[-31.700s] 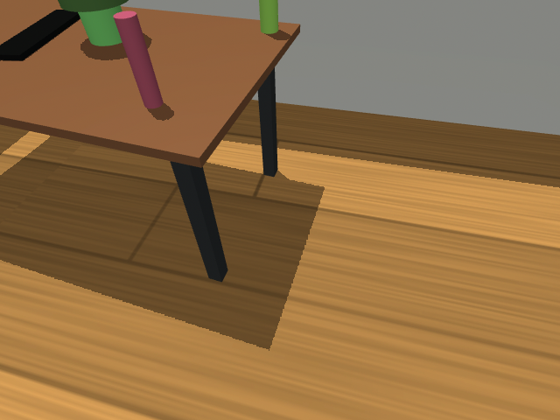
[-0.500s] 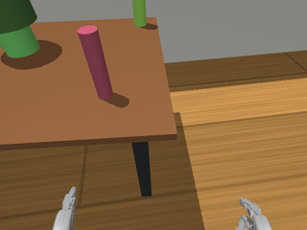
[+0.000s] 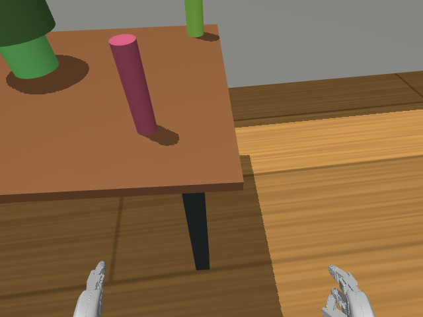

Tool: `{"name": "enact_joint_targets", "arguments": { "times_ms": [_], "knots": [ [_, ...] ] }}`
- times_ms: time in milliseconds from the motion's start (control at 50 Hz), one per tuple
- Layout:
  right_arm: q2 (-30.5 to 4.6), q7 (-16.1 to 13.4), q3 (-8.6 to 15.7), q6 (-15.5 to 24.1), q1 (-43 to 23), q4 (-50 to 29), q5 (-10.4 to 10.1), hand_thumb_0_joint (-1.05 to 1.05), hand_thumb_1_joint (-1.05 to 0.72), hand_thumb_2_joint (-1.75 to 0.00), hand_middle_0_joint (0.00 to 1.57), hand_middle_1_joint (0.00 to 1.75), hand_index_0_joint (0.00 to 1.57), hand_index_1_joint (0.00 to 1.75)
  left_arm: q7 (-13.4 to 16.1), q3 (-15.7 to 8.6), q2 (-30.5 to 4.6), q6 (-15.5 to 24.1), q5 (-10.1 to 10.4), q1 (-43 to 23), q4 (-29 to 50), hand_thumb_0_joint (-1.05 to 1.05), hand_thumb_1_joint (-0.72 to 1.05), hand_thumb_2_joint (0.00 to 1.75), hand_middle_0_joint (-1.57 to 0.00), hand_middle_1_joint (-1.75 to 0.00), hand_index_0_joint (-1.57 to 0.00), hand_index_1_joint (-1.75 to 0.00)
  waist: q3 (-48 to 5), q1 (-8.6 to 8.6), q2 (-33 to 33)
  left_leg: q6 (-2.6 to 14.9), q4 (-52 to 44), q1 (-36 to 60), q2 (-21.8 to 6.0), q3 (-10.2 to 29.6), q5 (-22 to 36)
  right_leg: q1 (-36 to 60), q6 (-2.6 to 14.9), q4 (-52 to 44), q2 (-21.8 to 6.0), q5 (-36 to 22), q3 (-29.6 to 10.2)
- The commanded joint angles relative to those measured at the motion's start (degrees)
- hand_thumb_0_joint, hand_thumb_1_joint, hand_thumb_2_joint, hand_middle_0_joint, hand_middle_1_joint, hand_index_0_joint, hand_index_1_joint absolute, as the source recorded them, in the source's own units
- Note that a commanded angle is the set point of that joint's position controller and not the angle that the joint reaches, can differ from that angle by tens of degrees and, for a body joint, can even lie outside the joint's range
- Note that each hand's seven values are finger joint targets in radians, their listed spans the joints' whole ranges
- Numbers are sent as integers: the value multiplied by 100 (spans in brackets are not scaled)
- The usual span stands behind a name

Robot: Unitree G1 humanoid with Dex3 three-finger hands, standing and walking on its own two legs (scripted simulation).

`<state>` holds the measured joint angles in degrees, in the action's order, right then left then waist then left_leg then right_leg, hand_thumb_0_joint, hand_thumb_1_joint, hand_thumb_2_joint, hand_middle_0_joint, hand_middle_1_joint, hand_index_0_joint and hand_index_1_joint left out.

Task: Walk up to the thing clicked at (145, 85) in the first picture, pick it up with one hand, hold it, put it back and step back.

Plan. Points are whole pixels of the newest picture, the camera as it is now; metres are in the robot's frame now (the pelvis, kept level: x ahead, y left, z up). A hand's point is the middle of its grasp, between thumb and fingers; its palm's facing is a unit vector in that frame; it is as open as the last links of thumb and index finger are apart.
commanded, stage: home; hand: left
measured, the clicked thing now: (136, 90) +0.58 +0.19 +0.14
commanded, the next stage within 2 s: stand in 1.28 s
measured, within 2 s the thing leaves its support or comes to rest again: neither
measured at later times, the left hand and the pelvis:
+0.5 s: hand (123, 311) +0.17 +0.18 -0.05, palm faces +0.11 -0.96 -0.27, open 17.5 cm; pelvis +0.00 +0.00 +0.00, yaw +0 degrees
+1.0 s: hand (120, 311) +0.17 +0.19 -0.05, palm faces +0.11 -0.96 -0.28, open 17.6 cm; pelvis +0.00 +0.01 +0.00, yaw +0 degrees
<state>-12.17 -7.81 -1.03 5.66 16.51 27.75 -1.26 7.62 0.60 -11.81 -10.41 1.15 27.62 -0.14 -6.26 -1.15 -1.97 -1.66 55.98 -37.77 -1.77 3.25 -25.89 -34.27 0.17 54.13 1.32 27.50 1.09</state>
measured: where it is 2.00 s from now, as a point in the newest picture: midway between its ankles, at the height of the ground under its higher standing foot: outside the picture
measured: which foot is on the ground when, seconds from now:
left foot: down 0.00-1.00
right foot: down 0.00-1.00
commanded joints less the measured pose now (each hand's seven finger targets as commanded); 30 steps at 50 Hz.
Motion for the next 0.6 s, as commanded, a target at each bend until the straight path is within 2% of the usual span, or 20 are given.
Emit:
{"name": "enact_joint_targets", "arguments": {
  "times_ms": [0, 40, 80, 100, 120, 140, 180, 200, 240, 280, 320, 340, 360, 380, 420, 440, 460, 540, 560, 580],
  "knots": [
    [-704, -86, 292, 383, -405, -992, 34, 0, -90, -90, 20, 30, 20, 30, 38, -370, -638, 302, -47, -85, 1192, 0, -56, 5, -5, -5, -5, -5, -441, 19, 52, 231, -848, 537, 157, -310, 721, 65, 1, -1109, 0, -848, 82],
    [-669, -99, 279, 394, -310, -916, 37, 0, -90, -90, 20, 30, 20, 30, 29, -275, -486, 276, -63, 61, 993, 0, -56, 5, -5, -5, -5, -5, -433, -44, 199, 238, -815, 585, 141, -313, 853, 57, -15, -1067, 22, -1004, 101],
    [-679, -108, 281, 385, -333, -899, 43, 0, -90, -90, 20, 30, 20, 30, 31, -374, -650, 291, -53, -226, 1296, 0, -58, 4, -5, -5, -5, -4, -475, -29, 44, 233, -803, 578, 147, -314, 851, 45, -14, -1077, 9, -1017, 82],
    [-673, -121, 297, 383, -308, -925, 45, 0, -90, -90, 20, 30, 20, 30, 33, -399, -654, 286, -67, -113, 1304, 0, -55, 5, -5, -5, -5, -5, -713, -27, 116, 241, -753, 687, 150, -312, 1031, 194, -25, -1050, 7, -1204, 77],
    [-677, -122, 279, 385, -343, -891, 44, 0, -90, -90, 20, 30, 20, 30, 35, -391, -650, 261, -66, -122, 1143, 0, -57, 4, -5, -4, -5, -4, -479, -22, 116, 237, -786, 574, 150, -311, 889, 88, -27, -1072, 7, -1053, 89],
    [-650, -118, 268, 394, -316, -862, 43, 0, -90, -90, 20, 30, 20, 30, 27, -345, -550, 240, -62, 65, 1043, 0, -56, 5, -5, -5, -5, -5, -426, -13, 127, 236, -789, 573, 148, -326, 869, 83, -22, -1079, 4, -1029, 69],
    [-663, -129, 269, 392, -351, -905, 49, 0, -90, -90, 20, 30, 20, 30, 21, -322, -584, 259, -57, -132, 1260, 0, -57, 4, -5, -5, -5, -5, -513, -24, -20, 217, -870, 604, 138, -294, 736, 34, 8, -1060, 31, -863, 103],
    [-669, -129, 268, 399, -343, -866, 57, 0, -90, -90, 20, 30, 20, 30, 18, -279, -475, 242, -68, -18, 989, 0, -57, 4, -5, -4, -5, -4, -441, -64, 105, 219, -887, 579, 127, -269, 728, 36, 6, -1030, 50, -850, 142],
    [-698, -148, 306, 409, -319, -882, 52, 0, -90, -90, 20, 30, 20, 30, 45, -450, -721, 264, -67, -178, 1403, 0, -56, 5, -5, -5, -5, -5, -659, 31, -94, 204, -847, 673, 134, -284, 974, 150, 21, -996, 37, -1079, 119],
    [-662, -151, 272, 399, -298, -875, 50, 0, -90, -90, 20, 30, 20, 30, 11, -273, -490, 198, -67, 133, 957, 0, -60, 3, -5, -4, -5, -4, -536, -68, 230, 241, -755, 643, 138, -299, 1118, 161, -28, -1035, 34, -1294, 104],
    [-680, -165, 291, 416, -321, -899, 54, 0, -90, -90, 20, 30, 20, 30, 39, -404, -689, 232, -60, -208, 1413, 0, -56, 5, -5, -5, -5, -5, -597, -4, -24, 224, -765, 670, 145, -307, 1168, 199, -7, -1013, 10, -1349, 87],
    [-687, -171, 297, 403, -320, -909, 53, 0, -90, -90, 20, 30, 20, 30, 38, -418, -674, 218, -66, -104, 1268, 0, -57, 4, -5, -5, -5, -5, -643, -12, 21, 230, -743, 678, 145, -308, 1201, 233, -7, -1018, 5, -1376, 80],
    [-651, -164, 267, 407, -293, -799, 65, 0, -90, -90, 20, 30, 20, 30, 13, -215, -412, 163, -84, 154, 826, 0, -58, 3, -5, -4, -5, -4, -440, -67, 195, 229, -795, 670, 129, -292, 1140, 126, -19, -1006, 44, -1288, 122],
    [-664, -153, 285, 420, -294, -829, 57, 0, -90, -90, 20, 30, 20, 30, 19, -304, -512, 177, -67, 24, 1125, 0, -57, 4, -5, -5, -5, -5, -484, -2, 1, 210, -833, 663, 120, -279, 1137, 130, 13, -969, 47, -1260, 136],
    [-695, -164, 294, 412, -323, -843, 67, 0, -90, -90, 20, 30, 20, 30, 32, -358, -630, 199, -74, -237, 1339, 0, -58, 4, -5, -4, -5, -4, -576, -52, 33, 211, -846, 737, 103, -241, 1172, 161, 6, -960, 58, -1276, 159],
    [-718, -167, 316, 417, -331, -873, 57, 0, -90, -90, 20, 30, 20, 30, 47, -446, -699, 192, -86, -152, 1333, 0, -56, 5, -5, -5, -5, -5, -657, 28, -15, 204, -862, 756, 116, -245, 1190, 230, 26, -954, 51, -1264, 150],
    [-676, -157, 271, 417, -305, -809, 62, 0, -90, -90, 20, 30, 20, 30, 23, -334, -601, 161, -85, -104, 1097, 0, -57, 4, -5, -5, -5, -4, -397, -38, -62, 199, -873, 699, 118, -269, 1088, 75, 16, -989, 57, -1172, 139],
    [-674, -166, 270, 429, -340, -885, 64, 0, -90, -90, 20, 30, 20, 30, 20, -347, -586, 157, -67, -86, 1145, 0, -60, 2, -4, -4, -5, -4, -460, -35, 102, 233, -833, 621, 142, -277, 902, 119, -4, -1087, 30, -1035, 108],
    [-675, -154, 264, 437, -379, -891, 57, 0, -90, -90, 20, 30, 20, 30, 18, -379, -603, 147, -61, -47, 1162, 0, -59, 3, -5, -4, -5, -4, -374, 20, 20, 216, -904, 597, 132, -267, 835, 88, 17, -1061, 42, -935, 134],
    [-656, -146, 259, 439, -346, -864, 63, 0, -90, -90, 20, 30, 20, 30, 7, -303, -546, 142, -65, -77, 1206, 0, -58, 3, -5, -4, -5, -4, -404, -26, -42, 210, -913, 627, 124, -260, 813, 72, 25, -1046, 49, -907, 141]
  ]
}}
